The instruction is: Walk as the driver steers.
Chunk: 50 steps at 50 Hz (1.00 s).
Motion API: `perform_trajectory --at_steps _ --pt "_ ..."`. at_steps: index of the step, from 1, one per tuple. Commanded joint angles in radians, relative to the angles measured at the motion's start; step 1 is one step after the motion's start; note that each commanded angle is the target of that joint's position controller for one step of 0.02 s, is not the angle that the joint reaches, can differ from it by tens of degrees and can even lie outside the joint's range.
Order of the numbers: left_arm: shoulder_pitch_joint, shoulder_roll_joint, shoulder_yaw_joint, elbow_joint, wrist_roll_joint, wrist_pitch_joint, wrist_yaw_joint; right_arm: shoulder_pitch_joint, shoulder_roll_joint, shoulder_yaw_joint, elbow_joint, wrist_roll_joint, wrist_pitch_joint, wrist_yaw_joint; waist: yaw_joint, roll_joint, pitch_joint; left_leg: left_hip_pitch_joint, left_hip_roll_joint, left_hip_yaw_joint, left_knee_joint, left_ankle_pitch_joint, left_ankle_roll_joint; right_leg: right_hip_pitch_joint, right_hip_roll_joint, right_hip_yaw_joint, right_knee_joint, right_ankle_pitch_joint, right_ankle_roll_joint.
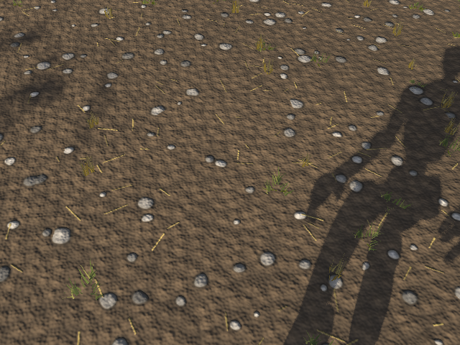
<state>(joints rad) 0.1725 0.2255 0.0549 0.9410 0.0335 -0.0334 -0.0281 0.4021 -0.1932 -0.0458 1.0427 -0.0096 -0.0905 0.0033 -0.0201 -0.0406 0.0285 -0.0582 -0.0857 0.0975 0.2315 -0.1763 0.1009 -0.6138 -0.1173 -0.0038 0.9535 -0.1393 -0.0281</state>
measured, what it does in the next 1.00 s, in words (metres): walks ahead, turning left: right foot, then left foot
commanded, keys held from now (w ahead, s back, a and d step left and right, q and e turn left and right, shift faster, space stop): w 0.10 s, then w+q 0.86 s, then w+e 0.04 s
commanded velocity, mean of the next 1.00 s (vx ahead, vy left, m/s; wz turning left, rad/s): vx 0.50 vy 0.00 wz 0.39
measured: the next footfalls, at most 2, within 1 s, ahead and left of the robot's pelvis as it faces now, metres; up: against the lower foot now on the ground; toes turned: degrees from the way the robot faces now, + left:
right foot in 0.26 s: +0.32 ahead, -0.12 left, +0.00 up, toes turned -1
left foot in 0.82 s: +0.54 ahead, +0.12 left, +0.00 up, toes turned +26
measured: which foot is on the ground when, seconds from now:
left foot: down 0.00-0.26, up 0.28-0.80, down 0.82-1.00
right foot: up 0.00-0.24, down 0.26-0.82, up 0.84-1.00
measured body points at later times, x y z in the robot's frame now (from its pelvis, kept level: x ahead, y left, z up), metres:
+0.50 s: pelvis +0.27 -0.05 +0.00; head +0.29 -0.06 +0.45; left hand +0.27 +0.22 -0.13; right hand +0.37 -0.30 -0.15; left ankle +0.27 +0.10 -0.66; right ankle +0.28 -0.12 -0.75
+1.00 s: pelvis +0.51 +0.07 -0.01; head +0.54 +0.09 +0.44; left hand +0.50 +0.35 -0.14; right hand +0.69 -0.16 -0.14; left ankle +0.51 +0.10 -0.75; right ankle +0.57 -0.09 -0.66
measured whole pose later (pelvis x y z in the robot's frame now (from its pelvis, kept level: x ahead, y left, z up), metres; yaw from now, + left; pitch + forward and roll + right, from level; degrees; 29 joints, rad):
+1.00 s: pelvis +0.51 +0.07 -0.01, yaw +27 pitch +0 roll +0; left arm 0.18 0.24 0.05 0.82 0.04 -0.06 -0.01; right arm 0.27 -0.27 -0.08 0.90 0.00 -0.03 0.00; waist 0.00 -0.02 0.06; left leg -0.21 -0.14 0.04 0.39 -0.18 0.15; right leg -0.52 -0.12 0.00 1.15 -0.32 0.02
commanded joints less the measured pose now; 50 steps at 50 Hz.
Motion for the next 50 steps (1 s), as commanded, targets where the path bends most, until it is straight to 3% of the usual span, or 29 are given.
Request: perform_trajectory --at_steps 1,4,8,10,12,13,14,15,16,17,18,20,23,25,30,34,37,39,40,41,42,43,44,45,47,48,50 --pt "-0.074 0.032 -0.001 -0.068 -0.006 -0.004 -0.003 0.032 -0.113 -0.013 -0.037 0.001 -0.014 -0.003 0.005 0.09 0.065 -0.021 0.259 -0.164 -0.134 0.261 0.094 -0.057 0.002 -0.033 -0.126 0.095 0.019" --pt "-0.162 0.021 -0.011 -0.098 -0.011 -0.008 -0.003 0.085 -0.116 -0.011 -0.02 -0.001 -0.015 -0.007 -0.023 0.101 0.069 0.043 0.26 -0.138 -0.119 0.343 0.087 -0.038 0.028 -0.061 -0.252 0.141 0.011" --pt "-0.244 0.038 -0.011 -0.141 -0.01 -0.02 0.0 0.133 -0.125 -0.011 0.003 -0.011 -0.005 -0.018 -0.039 0.105 0.085 0.163 0.3 -0.173 -0.05 0.468 0.102 -0.045 0.055 -0.059 -0.346 0.087 -0.015" --pt "-0.212 0.053 -0.006 -0.145 -0.013 -0.033 0.003 0.102 -0.145 -0.017 -0.003 -0.016 -0.001 -0.023 -0.009 0.111 0.07 0.187 0.311 -0.186 0.018 0.591 0.094 0.026 0.078 -0.056 -0.392 0.015 -0.036" --pt "-0.023 0.085 0.011 -0.09 -0.012 -0.049 0.018 0.052 -0.165 -0.023 -0.013 -0.015 0.001 -0.02 0.078 0.108 -0.025 0.143 0.275 -0.168 0.221 0.771 0.062 0.292 0.137 -0.079 -0.475 -0.017 -0.066" --pt "0.15 0.125 0.027 -0.04 0.004 -0.061 0.03 0.035 -0.151 -0.019 -0.024 -0.004 0.0 -0.015 0.146 0.07 -0.129 0.013 0.226 -0.139 0.423 0.649 0.043 0.553 0.088 -0.034 -0.507 0.035 -0.094" --pt "0.298 0.23 0.052 -0.031 0.035 -0.068 0.045 0.065 -0.079 -0.001 -0.068 0.025 -0.002 -0.009 0.168 -0.069 -0.285 -0.251 0.129 -0.087 0.75 0.237 0.009 0.847 -0.192 0.284 -0.535 -0.073 -0.155" --pt "0.278 0.274 0.064 -0.036 0.025 -0.054 0.034 0.164 -0.043 -0.001 -0.065 0.039 0.007 -0.014 0.112 -0.213 -0.367 -0.488 0.005 -0.095 0.986 -0.376 -0.002 0.952 -0.366 0.633 -0.652 -0.072 -0.237" --pt "0.176 0.186 0.047 -0.055 0.0 -0.042 0.03 0.078 -0.13 -0.025 -0.062 0.011 0.021 -0.019 0.082 -0.042 -0.228 -0.538 0.087 -0.165 1.04 -0.288 0.012 0.809 -0.305 0.542 -0.675 -0.186 -0.198" --pt "0.087 0.114 0.027 -0.07 -0.009 -0.045 0.028 0.016 -0.115 -0.027 -0.077 0.006 0.021 -0.01 0.058 -0.002 -0.093 -0.54 0.123 -0.163 1.006 -0.196 0.01 0.65 -0.261 0.39 -0.718 -0.183 -0.167" --pt "0.048 0.078 0.017 -0.071 -0.007 -0.05 0.027 -0.005 -0.086 -0.025 -0.081 0.004 0.025 -0.004 0.037 -0.002 -0.034 -0.512 0.153 -0.156 0.967 -0.143 0.006 0.554 -0.216 0.28 -0.758 -0.135 -0.135" --pt "0.058 0.05 0.008 -0.051 -0.014 -0.061 0.036 0.004 -0.065 -0.028 -0.083 -0.018 0.052 0.012 0.001 -0.046 0.004 -0.464 0.178 -0.144 0.931 -0.105 -0.012 0.457 -0.162 0.133 -0.793 -0.038 -0.098" --pt "0.119 0.069 0.014 -0.027 -0.023 -0.086 0.039 -0.055 -0.048 -0.029 -0.115 -0.02 0.076 0.027 -0.01 -0.036 0.013 -0.525 0.19 -0.125 0.918 -0.032 -0.028 0.463 -0.154 0.027 -0.816 0.09 -0.101" --pt "0.15 0.076 0.016 -0.018 -0.019 -0.091 0.04 -0.124 -0.052 -0.029 -0.143 -0.021 0.083 0.035 -0.004 -0.03 0.028 -0.593 0.2 -0.116 0.882 0.036 -0.037 0.484 -0.148 -0.032 -0.823 0.136 -0.103" --pt "0.197 0.082 0.013 -0.002 -0.016 -0.09 0.043 -0.309 -0.044 -0.013 -0.216 -0.019 0.078 0.054 0.025 -0.027 0.067 -0.6 0.182 -0.05 0.601 0.186 -0.047 0.523 -0.12 -0.163 -0.818 0.258 -0.097" --pt "0.261 0.114 0.02 0.019 -0.015 -0.078 0.053 -0.414 -0.052 -0.005 -0.267 -0.026 0.077 0.064 0.054 -0.026 0.081 -0.571 0.157 0.019 0.451 0.151 -0.009 0.643 -0.157 -0.22 -0.784 0.379 -0.094" --pt "0.26 0.143 0.028 0.022 -0.011 -0.058 0.062 -0.388 -0.076 -0.015 -0.273 -0.03 0.077 0.059 0.027 -0.053 0.045 -0.481 0.089 0.066 0.406 0.016 0.043 0.73 -0.171 -0.267 -0.644 0.731 -0.083" --pt "0.248 0.176 0.038 0.016 -0.009 -0.037 0.062 -0.252 -0.107 -0.034 -0.24 -0.03 0.073 0.048 -0.03 -0.068 -0.038 -0.333 0.017 0.085 0.375 -0.086 0.089 0.747 -0.174 -0.28 -0.406 0.909 -0.08" --pt "0.235 0.184 0.04 0.006 -0.013 -0.027 0.057 -0.119 -0.132 -0.05 -0.2 -0.035 0.063 0.037 -0.089 -0.038 -0.113 -0.154 -0.011 0.069 0.293 -0.058 0.118 0.675 -0.163 -0.293 -0.192 0.813 -0.062" --pt "0.227 0.16 0.032 -0.025 -0.015 -0.026 0.052 0.018 -0.22 -0.081 -0.167 -0.049 0.057 0.022 -0.146 0.059 -0.209 0.091 0.13 -0.145 0.232 -0.144 0.172 0.459 -0.132 -0.294 0.109 0.485 -0.027" --pt "0.233 0.061 0.018 -0.111 -0.028 -0.038 0.031 -0.038 -0.334 -0.106 -0.199 -0.031 0.067 0.016 -0.059 0.314 -0.273 0.383 0.412 -0.728 0.118 -0.127 0.332 -0.021 0.112 -0.215 0.499 -0.397 0.046" --pt "0.101 0.139 0.027 -0.145 -0.018 -0.053 0.025 -0.001 -0.328 -0.104 -0.206 -0.014 0.084 0.008 -0.112 0.119 -0.264 0.358 0.428 -0.787 0.029 -0.069 0.337 -0.145 0.106 -0.006 0.537 -0.354 0.04" --pt "0.055 0.115 0.018 -0.161 -0.03 -0.066 0.021 -0.053 -0.281 -0.091 -0.196 -0.009 0.084 -0.002 -0.079 0.077 -0.139 0.255 0.412 -0.633 0.031 -0.003 0.305 -0.179 0.045 0.022 0.483 -0.257 0.028" --pt "0.082 0.113 0.017 -0.145 -0.031 -0.074 0.025 -0.099 -0.221 -0.076 -0.193 -0.001 0.076 -0.004 -0.026 0.011 -0.052 0.104 0.364 -0.533 0.015 0.129 0.255 -0.112 0.006 0.023 0.362 -0.199 0.025" --pt "0.116 0.108 0.017 -0.134 0.006 -0.041 0.026 -0.164 -0.171 -0.057 -0.205 0.008 0.056 -0.01 0.04 0.011 -0.028 -0.037 0.266 -0.398 0.001 0.281 0.204 0.017 -0.02 0.033 0.248 -0.182 0.044" --pt "0.128 0.104 0.017 -0.134 0.015 -0.022 0.022 -0.159 -0.169 -0.053 -0.207 0.011 0.044 -0.008 0.05 0.021 -0.039 -0.058 0.247 -0.375 -0.003 0.321 0.201 0.045 -0.018 0.031 0.217 -0.182 0.054" --pt "0.139 0.081 0.011 -0.129 0.014 0.001 0.011 -0.122 -0.175 -0.049 -0.192 0.011 0.024 -0.003 0.059 0.034 -0.041 -0.073 0.229 -0.314 -0.029 0.381 0.189 0.046 -0.016 0.001 0.15 -0.137 0.064"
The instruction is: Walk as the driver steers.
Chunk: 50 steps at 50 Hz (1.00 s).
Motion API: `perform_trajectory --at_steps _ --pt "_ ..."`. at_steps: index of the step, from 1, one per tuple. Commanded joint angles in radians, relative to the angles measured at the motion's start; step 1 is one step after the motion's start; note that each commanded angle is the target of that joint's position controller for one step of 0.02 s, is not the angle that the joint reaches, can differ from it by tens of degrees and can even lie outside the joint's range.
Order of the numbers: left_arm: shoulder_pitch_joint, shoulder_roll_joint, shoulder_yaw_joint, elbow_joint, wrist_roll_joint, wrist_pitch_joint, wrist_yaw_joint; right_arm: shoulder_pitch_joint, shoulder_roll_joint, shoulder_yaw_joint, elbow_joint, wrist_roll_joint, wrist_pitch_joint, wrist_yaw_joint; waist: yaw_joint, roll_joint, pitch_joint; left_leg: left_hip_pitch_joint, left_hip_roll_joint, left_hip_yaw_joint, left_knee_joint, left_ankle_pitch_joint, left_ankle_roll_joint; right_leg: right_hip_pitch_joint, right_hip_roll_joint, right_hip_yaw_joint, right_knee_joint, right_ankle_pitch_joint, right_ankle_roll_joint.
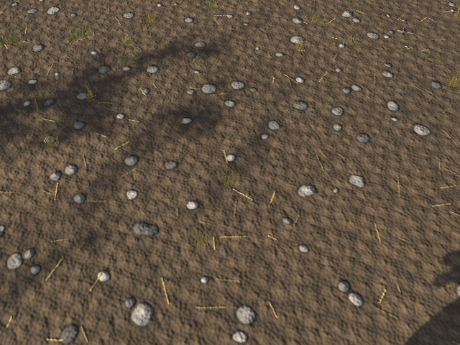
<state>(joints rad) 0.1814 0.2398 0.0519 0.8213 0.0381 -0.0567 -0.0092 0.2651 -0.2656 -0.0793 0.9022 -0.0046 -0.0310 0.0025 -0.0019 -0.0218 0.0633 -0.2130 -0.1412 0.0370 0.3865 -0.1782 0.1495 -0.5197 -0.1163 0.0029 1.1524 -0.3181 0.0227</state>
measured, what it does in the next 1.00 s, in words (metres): walks ahead, turning right: right foot, then left foot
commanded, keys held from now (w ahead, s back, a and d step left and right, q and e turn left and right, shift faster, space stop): w+e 0.10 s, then e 0.90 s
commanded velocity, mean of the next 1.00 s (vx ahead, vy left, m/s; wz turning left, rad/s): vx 0.17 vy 0.00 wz -0.36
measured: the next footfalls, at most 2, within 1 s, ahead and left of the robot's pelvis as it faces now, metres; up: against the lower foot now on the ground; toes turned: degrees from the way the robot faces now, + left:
right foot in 0.34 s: +0.33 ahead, -0.11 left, +0.00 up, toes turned -8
left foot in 0.88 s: +0.35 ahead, +0.08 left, +0.00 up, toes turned -29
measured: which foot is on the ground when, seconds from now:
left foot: down 0.00-0.34, up 0.36-0.86, down 0.88-1.00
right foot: up 0.00-0.32, down 0.34-0.88, up 0.90-1.00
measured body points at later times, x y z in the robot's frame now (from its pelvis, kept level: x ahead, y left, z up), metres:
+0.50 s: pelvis +0.22 -0.04 -0.01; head +0.26 -0.05 +0.44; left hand +0.34 +0.22 -0.13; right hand +0.28 -0.31 -0.14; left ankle +0.17 +0.09 -0.64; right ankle +0.29 -0.10 -0.74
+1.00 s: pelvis +0.27 +0.01 +0.01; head +0.31 +0.03 +0.45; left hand +0.50 +0.22 -0.13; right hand +0.25 -0.29 -0.09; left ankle +0.31 +0.10 -0.74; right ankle +0.23 -0.09 -0.68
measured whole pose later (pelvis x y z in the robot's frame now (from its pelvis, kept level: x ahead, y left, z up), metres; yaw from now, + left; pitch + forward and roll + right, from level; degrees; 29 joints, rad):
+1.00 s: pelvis +0.27 +0.01 +0.01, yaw -28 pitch +1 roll -1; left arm 0.21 0.32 0.10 0.77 0.03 0.05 -0.01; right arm 0.21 -0.27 -0.02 0.74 -0.02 0.01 -0.05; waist 0.02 -0.06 0.03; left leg -0.22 -0.02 -0.01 0.43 -0.23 0.04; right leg -0.50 0.14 0.11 0.97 -0.42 0.01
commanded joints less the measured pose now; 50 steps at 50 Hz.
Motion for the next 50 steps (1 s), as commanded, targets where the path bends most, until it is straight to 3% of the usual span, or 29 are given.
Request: perform_trajectory --at_steps 1,5,8,11,13,15,16,17,18,19,20,21,22,23,26,30,34,39,42,43,44,45,46,47,48,50 --pt "0.104 0.061 0.011 -0.014 0.008 0.028 -0.012 0.042 -0.104 -0.014 -0.041 0.004 -0.042 0.0 0.031 0.026 -0.063 0.081 0.279 -0.231 -0.204 0.393 0.125 -0.063 -0.022 -0.016 -0.092 0.085 0.014" --pt "-0.035 0.079 0.011 -0.05 -0.01 0.033 -0.019 0.125 -0.106 -0.005 -0.013 0.0 -0.051 0.005 -0.027 0.061 -0.023 0.172 0.268 -0.164 -0.235 0.452 0.035 -0.161 -0.024 -0.031 -0.242 0.247 -0.008" --pt "-0.083 0.058 -0.001 -0.061 -0.018 0.026 -0.021 0.134 -0.094 0.009 -0.001 -0.007 -0.053 -0.005 -0.039 0.067 -0.005 0.204 0.258 -0.065 -0.201 0.697 -0.018 -0.122 0.023 -0.057 -0.371 0.313 -0.031" --pt "-0.117 0.041 -0.014 -0.065 -0.021 0.02 -0.02 0.15 -0.08 0.023 0.021 -0.018 -0.05 -0.02 -0.054 0.083 0.0 0.229 0.265 0.004 -0.166 0.799 -0.046 -0.043 0.084 -0.088 -0.49 0.351 -0.058" --pt "-0.077 0.063 -0.01 -0.055 -0.013 0.015 -0.017 0.133 -0.092 0.025 0.024 -0.018 -0.047 -0.034 -0.033 0.104 -0.02 0.28 0.279 0.02 -0.077 0.958 -0.061 0.015 0.135 -0.112 -0.535 0.293 -0.084" --pt "0.074 0.102 0.004 -0.011 -0.007 0.006 -0.009 0.095 -0.124 0.016 0.018 -0.018 -0.043 -0.052 0.029 0.13 -0.083 0.312 0.298 0.017 0.116 1.118 -0.076 0.132 0.187 -0.123 -0.569 0.2 -0.12" --pt "0.18 0.123 0.014 0.017 -0.004 -0.003 -0.004 0.067 -0.141 0.009 0.01 -0.015 -0.038 -0.055 0.081 0.123 -0.121 0.29 0.296 0.019 0.277 1.051 -0.081 0.229 0.187 -0.099 -0.652 0.241 -0.142" --pt "0.287 0.15 0.026 0.043 0.007 -0.015 0.001 0.008 -0.155 0.006 -0.017 -0.001 -0.04 -0.054 0.154 0.075 -0.169 0.173 0.241 0.054 0.538 0.798 -0.096 0.392 0.121 -0.023 -0.75 0.506 -0.187" --pt "0.268 0.258 0.051 0.033 0.003 -0.014 0.004 0.094 -0.057 0.025 -0.064 0.004 -0.047 -0.046 0.06 -0.169 -0.263 -0.15 0.069 0.088 0.893 -0.209 -0.132 0.677 -0.17 0.287 -0.601 1.233 -0.319" --pt "0.265 0.264 0.058 0.022 -0.042 -0.002 -0.001 0.166 -0.06 0.026 -0.054 0.004 -0.034 -0.04 0.039 -0.155 -0.425 -0.299 0.011 -0.065 1.091 -0.413 -0.145 0.787 -0.287 0.537 -0.66 1.377 -0.474" --pt "0.177 0.23 0.057 -0.011 -0.059 0.01 -0.001 0.127 -0.087 0.026 -0.051 -0.017 -0.026 -0.036 0.034 -0.027 -0.345 -0.334 0.088 -0.118 1.094 -0.322 -0.146 0.668 -0.252 0.458 -0.717 1.152 -0.463" --pt "0.101 0.164 0.04 -0.029 -0.055 0.024 0.003 0.061 -0.094 0.024 -0.067 -0.023 -0.023 -0.032 0.022 0.022 -0.211 -0.358 0.119 -0.108 1.037 -0.277 -0.151 0.526 -0.194 0.393 -0.771 0.942 -0.425" --pt "0.073 0.122 0.027 -0.031 -0.047 0.035 0.008 0.021 -0.095 0.022 -0.08 -0.027 -0.016 -0.029 0.002 0.065 -0.124 -0.355 0.146 -0.102 0.965 -0.259 -0.159 0.411 -0.142 0.342 -0.815 0.819 -0.38" --pt "0.074 0.114 0.024 -0.028 -0.045 0.042 0.013 0.016 -0.086 0.023 -0.093 -0.033 0.004 -0.026 -0.013 0.047 -0.099 -0.317 0.162 -0.101 0.893 -0.247 -0.169 0.332 -0.098 0.301 -0.843 0.746 -0.35" --pt "0.085 0.162 0.038 -0.028 -0.028 0.043 0.008 0.051 -0.053 0.032 -0.099 -0.03 0.047 -0.027 -0.03 -0.006 -0.13 -0.241 0.148 -0.074 0.781 -0.218 -0.191 0.243 -0.035 0.253 -0.855 0.666 -0.31" --pt "0.088 0.19 0.052 -0.049 -0.024 0.059 0.008 -0.019 -0.068 0.029 -0.131 -0.027 0.064 -0.035 -0.002 -0.063 -0.147 -0.281 0.155 -0.079 0.642 -0.18 -0.208 0.249 -0.003 0.301 -0.875 0.368 -0.267" --pt "0.098 0.198 0.062 -0.067 -0.022 0.082 0.012 -0.103 -0.079 0.027 -0.167 -0.019 0.069 -0.039 0.036 -0.093 -0.122 -0.316 0.153 -0.103 0.532 -0.171 -0.214 0.278 0.004 0.404 -0.905 0.047 -0.244" --pt "0.088 0.202 0.071 -0.084 -0.011 0.095 0.006 -0.105 -0.081 0.033 -0.189 0.0 0.047 -0.047 0.044 -0.114 -0.121 -0.231 0.108 -0.11 0.376 -0.229 -0.184 0.305 0.0 0.488 -0.862 0.136 -0.235" --pt "0.045 0.199 0.073 -0.097 -0.018 0.102 0.0 -0.019 -0.084 0.035 -0.182 0.011 0.029 -0.054 0.002 -0.122 -0.128 -0.08 0.075 -0.103 0.163 -0.213 -0.148 0.28 0.02 0.528 -0.821 0.24 -0.197" --pt "0.021 0.193 0.071 -0.103 -0.029 0.104 0.001 0.032 -0.088 0.034 -0.172 0.007 0.022 -0.06 -0.032 -0.106 -0.122 0.019 0.081 -0.102 0.001 -0.131 -0.136 0.231 0.052 0.514 -0.793 0.189 -0.157" --pt "0.032 0.152 0.06 -0.114 -0.039 0.101 0.005 0.037 -0.15 0.02 -0.174 -0.007 0.016 -0.068 -0.019 -0.005 -0.11 0.099 0.204 -0.22 -0.146 -0.152 -0.105 0.141 0.127 0.447 -0.705 0.021 -0.094" --pt "0.092 0.079 0.043 -0.132 -0.048 0.094 0.007 -0.027 -0.25 0.002 -0.212 -0.021 0.023 -0.072 0.033 0.226 -0.117 0.168 0.483 -0.507 -0.215 -0.149 -0.013 -0.009 0.286 0.222 -0.468 -0.186 -0.033" --pt "0.069 0.176 0.066 -0.121 -0.011 0.091 0.015 -0.08 -0.251 -0.002 -0.224 -0.034 0.032 -0.063 0.023 0.201 -0.065 0.024 0.554 -0.542 -0.189 0.042 0.081 -0.056 0.279 0.111 -0.263 -0.258 -0.018" --pt "0.069 0.206 0.076 -0.11 -0.003 0.092 0.013 -0.089 -0.179 0.015 -0.233 -0.028 0.031 -0.056 0.04 0.123 -0.062 -0.009 0.511 -0.457 -0.154 0.166 0.09 -0.006 0.228 0.121 -0.143 -0.215 -0.014" --pt "0.092 0.197 0.077 -0.091 -0.004 0.099 0.006 -0.129 -0.132 0.028 -0.238 -0.019 0.029 -0.051 0.065 0.097 -0.048 -0.024 0.434 -0.335 -0.128 0.235 0.056 0.007 0.219 0.113 -0.074 -0.157 -0.01" --pt "0.125 0.183 0.073 -0.076 -0.01 0.119 -0.013 -0.146 -0.12 0.032 -0.256 -0.019 0.03 -0.052 0.066 0.17 -0.066 0.039 0.352 -0.193 -0.09 0.36 0.021 -0.021 0.216 0.08 0.034 -0.099 0.009"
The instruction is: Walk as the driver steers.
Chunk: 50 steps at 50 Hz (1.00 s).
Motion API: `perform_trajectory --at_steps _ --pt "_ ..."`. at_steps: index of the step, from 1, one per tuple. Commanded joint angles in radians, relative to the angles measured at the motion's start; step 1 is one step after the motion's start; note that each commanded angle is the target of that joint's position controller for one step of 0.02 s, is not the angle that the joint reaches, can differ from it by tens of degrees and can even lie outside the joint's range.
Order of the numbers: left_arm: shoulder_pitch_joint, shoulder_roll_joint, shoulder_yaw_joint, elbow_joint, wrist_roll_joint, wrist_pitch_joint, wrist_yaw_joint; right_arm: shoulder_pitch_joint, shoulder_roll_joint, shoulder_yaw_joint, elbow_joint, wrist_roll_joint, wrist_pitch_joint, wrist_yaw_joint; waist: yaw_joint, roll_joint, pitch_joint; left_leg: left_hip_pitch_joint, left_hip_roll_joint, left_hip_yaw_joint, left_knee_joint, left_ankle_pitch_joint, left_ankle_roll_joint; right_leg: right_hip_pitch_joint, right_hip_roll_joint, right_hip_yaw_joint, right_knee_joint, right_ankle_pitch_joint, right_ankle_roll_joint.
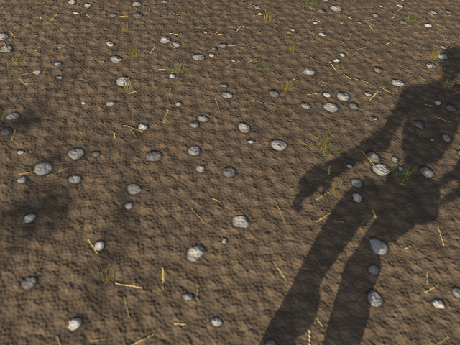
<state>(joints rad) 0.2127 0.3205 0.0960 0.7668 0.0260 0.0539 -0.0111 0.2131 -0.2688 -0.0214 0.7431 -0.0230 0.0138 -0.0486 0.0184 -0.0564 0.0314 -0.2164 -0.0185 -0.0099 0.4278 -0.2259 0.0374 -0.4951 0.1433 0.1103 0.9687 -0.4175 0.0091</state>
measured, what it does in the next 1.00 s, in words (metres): walks ahead: right foot, then left foot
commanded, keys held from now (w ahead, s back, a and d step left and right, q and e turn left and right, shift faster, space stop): e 0.02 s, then no key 0.08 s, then w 0.90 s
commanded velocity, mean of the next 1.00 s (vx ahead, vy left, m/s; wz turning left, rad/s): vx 0.34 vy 0.00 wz -0.15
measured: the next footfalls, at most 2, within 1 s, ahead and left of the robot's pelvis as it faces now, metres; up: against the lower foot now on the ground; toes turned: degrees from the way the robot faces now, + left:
right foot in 0.34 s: +0.02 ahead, -0.11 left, +0.00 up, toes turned -6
left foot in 0.78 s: +0.38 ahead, +0.05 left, +0.00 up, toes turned -3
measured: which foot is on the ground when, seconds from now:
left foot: down 0.00-0.34, up 0.36-0.76, down 0.78-1.00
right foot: up 0.00-0.32, down 0.34-0.78, up 0.80-1.00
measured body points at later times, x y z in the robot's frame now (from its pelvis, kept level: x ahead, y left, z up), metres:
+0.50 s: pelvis +0.06 -0.03 +0.00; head +0.07 -0.05 +0.45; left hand +0.15 +0.23 -0.12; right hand +0.09 -0.31 -0.13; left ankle +0.08 +0.10 -0.68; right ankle -0.02 -0.11 -0.74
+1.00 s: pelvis +0.31 +0.00 +0.00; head +0.33 +0.01 +0.45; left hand +0.42 +0.25 -0.14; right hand +0.33 -0.27 -0.13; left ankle +0.34 +0.06 -0.74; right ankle +0.29 -0.15 -0.66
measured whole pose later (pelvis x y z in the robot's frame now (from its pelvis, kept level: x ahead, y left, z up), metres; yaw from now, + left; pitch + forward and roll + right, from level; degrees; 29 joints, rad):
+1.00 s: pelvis +0.31 +0.00 +0.00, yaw -7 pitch -1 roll +0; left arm 0.26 0.27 0.03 0.90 0.03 -0.04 -0.03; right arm 0.32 -0.24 -0.04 0.89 -0.01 -0.07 0.02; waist 0.00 -0.04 0.05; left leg -0.17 -0.07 0.09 0.34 -0.17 0.10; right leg -0.50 -0.06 0.01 1.09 -0.25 -0.07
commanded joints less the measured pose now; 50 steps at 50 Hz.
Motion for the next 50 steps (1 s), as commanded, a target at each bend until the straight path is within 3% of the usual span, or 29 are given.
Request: perform_trajectory --at_steps 1,5,7,9,10,14,16,17,18,19,20,21,22,24,27,30,35,37,38,39,40,41,42,43,44,46,48,50 --pt "0.083 0.098 0.025 -0.025 -0.003 0.012 -0.018 -0.069 -0.117 -0.026 -0.097 -0.002 -0.014 0.0 0.029 0.204 -0.042 0.076 0.22 -0.114 -0.114 0.469 0.136 -0.06 -0.05 -0.042 0.229 0.006 0.036" --pt "-0.009 0.063 0.004 -0.058 -0.012 0.018 -0.022 0.063 -0.141 -0.041 -0.057 0.001 -0.018 0.005 -0.044 0.204 -0.06 0.225 0.252 -0.122 -0.072 0.577 0.17 -0.095 -0.052 -0.031 0.105 -0.013 0.057" --pt "-0.024 0.055 -0.005 -0.06 -0.007 0.02 -0.025 0.096 -0.151 -0.048 -0.044 -0.004 -0.023 0.014 -0.064 0.224 -0.078 0.245 0.26 -0.146 -0.12 0.286 0.171 -0.071 -0.065 -0.038 0.001 -0.007 0.045" --pt "-0.064 0.05 -0.014 -0.068 0.0 0.016 -0.033 0.102 -0.156 -0.052 -0.032 -0.006 -0.027 0.027 -0.08 0.24 -0.045 0.207 0.26 -0.181 -0.195 -0.064 0.171 -0.031 -0.082 -0.056 -0.109 -0.006 0.026" --pt "-0.082 0.044 -0.02 -0.072 0.002 0.012 -0.036 0.103 -0.159 -0.054 -0.025 -0.008 -0.029 0.033 -0.083 0.243 -0.019 0.179 0.262 -0.19 -0.221 -0.152 0.17 -0.002 -0.088 -0.072 -0.167 -0.015 0.014" --pt "-0.069 0.021 -0.041 -0.054 -0.002 -0.022 -0.028 0.116 -0.177 -0.068 0.012 -0.01 -0.033 0.058 -0.059 0.211 0.018 0.061 0.261 -0.166 -0.225 -0.154 0.169 0.216 -0.087 -0.157 -0.421 -0.021 -0.051" --pt "0.054 0.004 -0.048 0.004 0.004 -0.049 -0.016 0.091 -0.156 -0.066 0.024 0.009 -0.029 0.059 0.021 0.157 0.009 -0.082 0.214 -0.102 -0.12 -0.114 0.133 0.475 -0.072 -0.18 -0.646 0.154 -0.09" --pt "0.151 0.039 -0.04 0.041 0.011 -0.065 -0.008 0.071 -0.103 -0.051 0.015 0.008 -0.034 0.058 0.062 0.081 -0.038 -0.221 0.168 -0.042 -0.001 -0.15 0.095 0.667 -0.151 -0.071 -0.665 0.12 -0.103" --pt "0.259 0.138 -0.023 0.049 0.022 -0.076 0.003 0.016 -0.003 -0.021 -0.04 0.005 -0.041 0.066 0.111 -0.158 -0.087 -0.419 0.051 0.093 0.312 -0.304 0.038 0.791 -0.429 0.315 -0.791 -0.169 -0.16" --pt "0.255 0.224 0.002 0.058 0.002 -0.078 0.01 -0.034 -0.089 -0.042 -0.065 -0.015 -0.042 0.061 0.108 -0.16 0.058 -0.569 0.01 0.07 0.438 -0.344 0.033 0.637 -0.542 0.504 -0.85 -0.184 -0.261" --pt "0.198 0.16 -0.012 0.053 -0.001 -0.081 0.009 -0.039 -0.14 -0.059 -0.054 -0.013 -0.042 0.067 0.072 -0.064 0.125 -0.577 0.07 0.004 0.515 -0.265 0.037 0.586 -0.495 0.423 -0.841 -0.183 -0.275" --pt "0.142 0.106 -0.029 0.041 -0.005 -0.088 0.006 -0.005 -0.133 -0.059 -0.031 -0.002 -0.047 0.081 0.035 -0.062 0.133 -0.564 0.082 -0.005 0.529 -0.187 0.034 0.559 -0.434 0.341 -0.854 -0.143 -0.247" --pt "0.107 0.082 -0.035 0.033 -0.004 -0.094 0.005 0.024 -0.13 -0.06 -0.011 0.002 -0.05 0.088 0.01 -0.07 0.121 -0.54 0.095 0.0 0.529 -0.125 0.024 0.553 -0.386 0.261 -0.871 -0.052 -0.219" --pt "0.114 0.06 -0.043 0.044 -0.008 -0.112 0.007 0.03 -0.116 -0.057 0.009 -0.015 -0.046 0.098 -0.001 -0.061 0.082 -0.508 0.098 0.026 0.56 -0.042 -0.001 0.55 -0.339 0.155 -0.87 0.189 -0.209" --pt "0.171 0.061 -0.042 0.082 -0.018 -0.127 0.004 -0.033 -0.084 -0.048 -0.014 -0.019 -0.042 0.101 0.002 -0.033 0.072 -0.534 0.103 0.049 0.545 0.024 -0.034 0.544 -0.326 0.072 -0.857 0.43 -0.221" --pt "0.2 0.056 -0.045 0.11 -0.015 -0.131 0.004 -0.141 -0.058 -0.033 -0.054 -0.013 -0.04 0.105 0.021 -0.044 0.097 -0.501 0.096 0.072 0.409 0.097 -0.046 0.499 -0.308 0.019 -0.857 0.517 -0.215" --pt "0.226 0.095 -0.039 0.151 -0.013 -0.136 0.015 -0.204 -0.061 -0.027 -0.086 -0.008 -0.041 0.1 0.015 -0.037 0.105 -0.348 0.056 0.091 0.201 0.12 0.017 0.522 -0.358 -0.002 -0.83 0.68 -0.189" --pt "0.202 0.113 -0.037 0.158 -0.007 -0.136 0.019 -0.109 -0.082 -0.038 -0.059 -0.007 -0.044 0.084 -0.037 -0.039 0.046 -0.196 0.006 0.106 0.163 0.064 0.054 0.55 -0.359 -0.03 -0.696 0.963 -0.16" --pt "0.194 0.121 -0.034 0.163 -0.004 -0.131 0.02 0.011 -0.101 -0.049 -0.02 -0.008 -0.05 0.073 -0.093 -0.026 -0.026 -0.054 -0.029 0.117 0.122 0.049 0.074 0.548 -0.339 -0.053 -0.534 1.077 -0.144" --pt "0.196 0.116 -0.038 0.165 -0.005 -0.129 0.02 0.174 -0.131 -0.062 0.033 -0.018 -0.061 0.059 -0.16 0.007 -0.124 0.177 -0.011 0.093 0.08 0.057 0.099 0.448 -0.294 -0.087 -0.31 0.995 -0.126" --pt "0.251 0.034 -0.061 0.131 -0.023 -0.132 0.014 0.307 -0.233 -0.087 0.053 -0.043 -0.068 0.045 -0.175 0.165 -0.266 0.451 0.256 -0.235 0.03 -0.17 0.163 0.196 -0.21 -0.13 0.034 0.606 -0.099" --pt "0.32 -0.007 -0.063 0.13 -0.03 -0.132 0.01 0.319 -0.287 -0.095 0.064 -0.03 -0.067 0.055 -0.128 0.33 -0.345 0.534 0.45 -0.701 -0.146 -0.218 0.256 -0.033 -0.031 -0.08 0.293 -0.112 -0.085" --pt "0.221 0.068 -0.044 0.124 -0.007 -0.128 0.011 0.216 -0.226 -0.084 0.063 0.002 -0.064 0.06 -0.099 0.19 -0.203 0.397 0.394 -0.657 -0.18 -0.288 0.23 -0.101 -0.101 0.007 0.357 -0.043 -0.109" --pt "0.17 0.07 -0.042 0.111 -0.008 -0.133 0.002 0.112 -0.158 -0.066 0.046 0.009 -0.066 0.063 -0.061 0.131 -0.078 0.245 0.364 -0.494 -0.198 -0.255 0.211 -0.104 -0.154 -0.017 0.317 0.058 -0.116" --pt "0.146 0.046 -0.048 0.11 -0.008 -0.134 -0.003 0.062 -0.113 -0.053 0.045 0.004 -0.073 0.066 -0.038 0.104 -0.03 0.15 0.311 -0.384 -0.232 -0.159 0.186 -0.073 -0.192 -0.035 0.254 0.113 -0.117" --pt "0.179 0.019 -0.055 0.13 0.01 -0.111 -0.013 0.048 -0.073 -0.038 0.067 0.008 -0.087 0.064 0.007 0.133 -0.006 0.041 0.243 -0.241 -0.269 -0.001 0.156 0.011 -0.226 -0.055 0.188 0.143 -0.097" --pt "0.171 0.0 -0.058 0.133 0.011 -0.096 -0.022 0.089 -0.079 -0.039 0.094 0.012 -0.104 0.065 0.015 0.125 -0.005 0.024 0.232 -0.185 -0.296 0.095 0.172 0.008 -0.232 -0.077 0.162 0.166 -0.08" --pt "0.096 -0.003 -0.059 0.111 0.011 -0.087 -0.026 0.122 -0.092 -0.043 0.118 0.015 -0.111 0.065 0.009 0.114 0.03 0.034 0.224 -0.146 -0.337 0.092 0.181 -0.074 -0.254 -0.096 0.106 0.228 -0.06"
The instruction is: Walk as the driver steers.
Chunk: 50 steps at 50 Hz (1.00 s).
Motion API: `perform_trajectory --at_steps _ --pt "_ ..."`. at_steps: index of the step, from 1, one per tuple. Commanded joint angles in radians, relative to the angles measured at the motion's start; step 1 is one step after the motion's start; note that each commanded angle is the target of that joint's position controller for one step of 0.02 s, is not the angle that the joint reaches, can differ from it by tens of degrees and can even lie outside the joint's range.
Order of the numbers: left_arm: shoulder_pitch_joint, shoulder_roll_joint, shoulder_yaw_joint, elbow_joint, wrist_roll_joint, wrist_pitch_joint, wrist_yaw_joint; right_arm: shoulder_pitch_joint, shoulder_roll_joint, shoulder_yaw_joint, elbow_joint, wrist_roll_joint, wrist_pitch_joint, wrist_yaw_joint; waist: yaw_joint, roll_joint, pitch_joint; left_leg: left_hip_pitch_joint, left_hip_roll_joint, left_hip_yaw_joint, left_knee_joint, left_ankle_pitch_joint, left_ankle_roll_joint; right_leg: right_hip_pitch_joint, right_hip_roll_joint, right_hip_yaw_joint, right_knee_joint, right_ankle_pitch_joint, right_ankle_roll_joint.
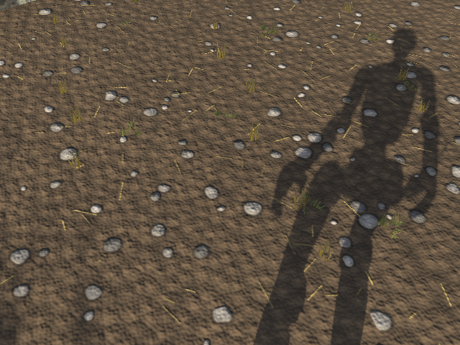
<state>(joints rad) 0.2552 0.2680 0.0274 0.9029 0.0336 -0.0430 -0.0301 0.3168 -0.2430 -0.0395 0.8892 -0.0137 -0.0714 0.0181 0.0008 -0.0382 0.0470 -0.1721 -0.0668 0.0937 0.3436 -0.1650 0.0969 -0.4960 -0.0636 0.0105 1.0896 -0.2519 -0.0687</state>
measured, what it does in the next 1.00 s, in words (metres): walks ahead, turning left: right foot, then left foot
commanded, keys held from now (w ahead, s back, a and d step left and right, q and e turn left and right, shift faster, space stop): w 0.32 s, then w+q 0.28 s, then q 0.40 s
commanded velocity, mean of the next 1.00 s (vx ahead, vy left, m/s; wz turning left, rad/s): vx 0.39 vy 0.00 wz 0.27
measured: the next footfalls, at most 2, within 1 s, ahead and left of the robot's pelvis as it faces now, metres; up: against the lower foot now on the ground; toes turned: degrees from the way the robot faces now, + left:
right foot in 0.34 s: +0.37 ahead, -0.11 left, +0.00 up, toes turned -3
left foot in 0.84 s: +0.60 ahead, +0.07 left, +0.00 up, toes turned +18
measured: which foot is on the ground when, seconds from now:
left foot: down 0.00-0.34, up 0.36-0.82, down 0.84-1.00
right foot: up 0.00-0.32, down 0.34-0.84, up 0.86-1.00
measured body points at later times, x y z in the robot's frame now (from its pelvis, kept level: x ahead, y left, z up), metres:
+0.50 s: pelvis +0.29 -0.05 +0.00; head +0.31 -0.06 +0.44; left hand +0.37 +0.22 -0.13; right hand +0.31 -0.30 -0.15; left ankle +0.20 +0.08 -0.66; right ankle +0.33 -0.11 -0.74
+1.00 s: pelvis +0.49 +0.00 -0.02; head +0.53 +0.02 +0.43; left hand +0.50 +0.27 -0.16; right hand +0.67 -0.23 -0.14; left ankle +0.57 +0.06 -0.74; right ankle +0.47 -0.15 -0.65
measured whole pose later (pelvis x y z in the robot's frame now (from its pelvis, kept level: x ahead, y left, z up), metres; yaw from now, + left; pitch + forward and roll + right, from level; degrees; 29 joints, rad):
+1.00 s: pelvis +0.49 +0.00 -0.02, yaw +19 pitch +0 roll -1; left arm 0.17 0.22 0.05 0.86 0.03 -0.01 0.03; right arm 0.17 -0.25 -0.07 0.85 0.00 0.00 0.00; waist -0.01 -0.01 0.11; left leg -0.39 -0.11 0.05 0.49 -0.11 0.14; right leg -0.47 -0.04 -0.01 1.24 -0.45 0.03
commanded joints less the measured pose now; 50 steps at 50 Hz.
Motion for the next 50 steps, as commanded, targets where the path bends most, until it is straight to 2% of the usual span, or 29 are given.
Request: perform_trajectory --at_steps 1,6,11,14,15,16,17,18,19,20,21,22,23,24,28,30,31,35,37,40,41,42,43,44,45,46,47,49,50 --pt "0.007 0.051 0.01 -0.04 0.005 0.011 -0.008 0.037 -0.116 -0.024 -0.017 0.006 -0.026 -0.002 0.018 0.09 0.031 0.005 0.267 -0.237 -0.268 0.035 0.124 -0.119 -0.056 -0.004 -0.051 0.098 0.029" --pt "-0.185 0.026 -0.001 -0.1 -0.001 0.004 -0.012 0.112 -0.107 -0.018 0.03 0.011 -0.026 -0.004 -0.024 0.082 0.056 0.075 0.228 -0.15 -0.262 0.189 0.104 -0.162 -0.043 -0.05 -0.315 0.26 0.059" --pt "-0.308 0.027 -0.007 -0.143 -0.005 -0.004 -0.009 0.185 -0.113 -0.016 0.077 0.0 -0.023 -0.017 -0.058 0.092 0.063 0.214 0.263 -0.133 -0.209 0.369 0.097 -0.136 -0.003 -0.078 -0.481 0.27 0.03" --pt "-0.281 0.045 0.001 -0.146 -0.004 -0.014 -0.003 0.165 -0.129 -0.019 0.09 -0.008 -0.016 -0.028 -0.027 0.104 0.045 0.296 0.29 -0.125 -0.115 0.588 0.081 -0.063 0.035 -0.087 -0.541 0.158 -0.014" --pt "-0.218 0.057 0.009 -0.127 -0.004 -0.018 0.004 0.149 -0.138 -0.021 0.092 -0.011 -0.014 -0.03 0.003 0.115 0.01 0.304 0.287 -0.115 -0.035 0.734 0.067 0.027 0.066 -0.098 -0.559 0.111 -0.033" --pt "-0.093 0.074 0.02 -0.086 -0.002 -0.025 0.012 0.137 -0.145 -0.022 0.094 -0.012 -0.009 -0.03 0.056 0.111 -0.057 0.296 0.268 -0.098 0.114 0.821 0.053 0.17 0.1 -0.111 -0.601 0.098 -0.056" --pt "0.08 0.109 0.036 -0.033 0.013 -0.037 0.024 0.134 -0.131 -0.016 0.09 -0.004 -0.008 -0.028 0.123 0.08 -0.155 0.169 0.229 -0.077 0.326 0.708 0.035 0.424 0.06 -0.067 -0.635 0.13 -0.089" --pt "0.231 0.208 0.063 -0.016 0.042 -0.042 0.039 0.165 -0.06 0.005 0.047 0.02 -0.012 -0.021 0.147 -0.063 -0.303 -0.111 0.145 -0.034 0.668 0.3 0.005 0.725 -0.22 0.267 -0.653 0.011 -0.158" --pt "0.222 0.247 0.075 -0.013 0.027 -0.03 0.032 0.26 -0.025 0.005 0.058 0.034 -0.007 -0.02 0.095 -0.201 -0.387 -0.374 -0.015 -0.081 0.924 -0.392 -0.01 0.851 -0.404 0.658 -0.776 0.015 -0.253" --pt "0.127 0.174 0.063 -0.024 -0.005 -0.024 0.028 0.155 -0.123 -0.022 0.06 0.012 0.002 -0.028 0.076 -0.025 -0.239 -0.439 0.061 -0.172 0.956 -0.298 0.007 0.718 -0.337 0.546 -0.802 -0.063 -0.203" --pt "0.034 0.112 0.046 -0.038 -0.011 -0.029 0.025 0.096 -0.107 -0.021 0.042 0.014 -0.004 -0.021 0.046 -0.008 -0.111 -0.431 0.1 -0.169 0.908 -0.2 0.009 0.558 -0.299 0.391 -0.848 -0.025 -0.169" --pt "-0.007 0.068 0.035 -0.038 -0.008 -0.037 0.023 0.078 -0.082 -0.018 0.045 0.013 -0.002 -0.018 0.022 0.004 -0.056 -0.394 0.133 -0.162 0.859 -0.145 0.007 0.461 -0.253 0.284 -0.89 0.036 -0.129" --pt "-0.013 0.047 0.029 -0.028 -0.011 -0.044 0.027 0.08 -0.074 -0.02 0.052 -0.004 0.011 -0.012 0.003 -0.015 -0.022 -0.359 0.147 -0.157 0.828 -0.121 -0.002 0.394 -0.215 0.198 -0.913 0.098 -0.099" --pt "-0.008 0.034 0.025 -0.017 -0.013 -0.05 0.031 0.101 -0.055 -0.017 0.059 -0.013 0.026 -0.003 -0.016 -0.036 -0.018 -0.325 0.155 -0.153 0.813 -0.104 -0.014 0.355 -0.194 0.135 -0.931 0.135 -0.081" --pt "0.056 0.058 0.033 0.013 -0.021 -0.078 0.034 0.011 -0.032 -0.02 0.026 -0.013 0.055 0.016 -0.027 -0.023 0.008 -0.422 0.17 -0.127 0.783 -0.008 -0.036 0.366 -0.175 -0.009 -0.962 0.295 -0.07" --pt "0.084 0.052 0.031 0.024 -0.018 -0.078 0.036 -0.063 -0.029 -0.019 -0.001 -0.011 0.058 0.022 -0.017 -0.024 0.027 -0.483 0.174 -0.111 0.725 0.063 -0.045 0.384 -0.159 -0.069 -0.968 0.341 -0.064" --pt "0.086 0.044 0.028 0.027 -0.018 -0.077 0.039 -0.097 -0.026 -0.017 -0.016 -0.011 0.056 0.023 -0.018 -0.02 0.046 -0.488 0.167 -0.094 0.669 0.095 -0.051 0.381 -0.149 -0.107 -0.956 0.449 -0.06" --pt "0.109 0.057 0.025 0.041 -0.025 -0.068 0.055 -0.214 0.014 0.005 -0.059 -0.014 0.046 0.028 0.007 -0.033 0.047 -0.373 0.111 0.021 0.37 0.199 -0.051 0.397 -0.124 -0.229 -0.866 0.741 -0.039" --pt "0.13 0.073 0.029 0.051 -0.025 -0.059 0.064 -0.214 0.004 0.005 -0.067 -0.021 0.046 0.028 0.011 -0.051 0.02 -0.336 0.082 0.049 0.31 0.182 -0.032 0.466 -0.141 -0.243 -0.796 0.824 -0.035" --pt "0.094 0.104 0.045 0.039 -0.025 -0.036 0.082 -0.079 -0.046 -0.014 -0.042 -0.034 0.04 0.022 -0.048 -0.081 -0.057 -0.208 0.019 0.054 0.269 0.054 0.028 0.52 -0.168 -0.246 -0.562 1.0 -0.03" --pt "0.081 0.11 0.049 0.03 -0.025 -0.026 0.083 0.0 -0.07 -0.026 -0.022 -0.038 0.03 0.017 -0.079 -0.064 -0.106 -0.125 0.001 0.037 0.21 0.062 0.053 0.512 -0.167 -0.24 -0.408 0.933 -0.024" --pt "0.065 0.12 0.055 0.019 -0.033 -0.019 0.076 0.086 -0.106 -0.042 -0.003 -0.046 0.015 0.005 -0.134 0.005 -0.156 0.003 0.021 -0.011 0.08 0.246 0.086 0.446 -0.13 -0.252 -0.169 0.713 0.013" --pt "0.139 0.038 0.039 -0.019 -0.025 -0.018 0.068 0.077 -0.219 -0.069 -0.01 -0.04 0.009 -0.005 -0.063 0.2 -0.239 0.245 0.284 -0.279 0.212 0.87 0.159 0.187 -0.02 -0.247 0.129 -0.12 0.051" --pt "0.191 0.036 0.038 -0.049 -0.042 -0.001 0.066 0.086 -0.282 -0.092 -0.034 0.001 0.029 -0.009 -0.056 0.263 -0.401 0.429 0.469 -0.648 0.152 1.05 0.374 -0.047 0.136 -0.087 0.396 -0.431 0.086" --pt "0.141 0.062 0.037 -0.047 -0.019 0.007 0.064 0.039 -0.252 -0.09 -0.065 0.023 0.051 -0.017 -0.062 0.094 -0.361 0.338 0.445 -0.575 0.085 0.834 0.36 -0.093 0.061 0.014 0.391 -0.343 0.085" --pt "0.066 0.057 0.037 -0.064 -0.02 0.007 0.061 -0.039 -0.185 -0.073 -0.08 0.023 0.063 -0.025 -0.051 0.059 -0.219 0.192 0.399 -0.507 0.033 0.649 0.326 -0.114 0.035 0.014 0.34 -0.263 0.088" --pt "0.028 0.057 0.039 -0.068 -0.013 0.009 0.063 -0.081 -0.134 -0.058 -0.079 0.019 0.069 -0.029 -0.02 0.014 -0.116 0.07 0.338 -0.45 -0.009 0.561 0.269 -0.104 0.007 0.018 0.25 -0.215 0.094" --pt "0.044 0.055 0.042 -0.072 0.008 0.043 0.065 -0.099 -0.102 -0.049 -0.08 0.015 0.071 -0.033 0.011 0.045 -0.097 -0.046 0.258 -0.375 -0.036 0.49 0.203 -0.015 -0.003 0.021 0.141 -0.166 0.104" --pt "0.055 0.045 0.041 -0.072 0.007 0.058 0.065 -0.096 -0.113 -0.052 -0.082 0.008 0.066 -0.029 0.018 0.05 -0.115 -0.063 0.239 -0.364 -0.036 0.49 0.189 0.01 0.008 0.017 0.117 -0.153 0.108"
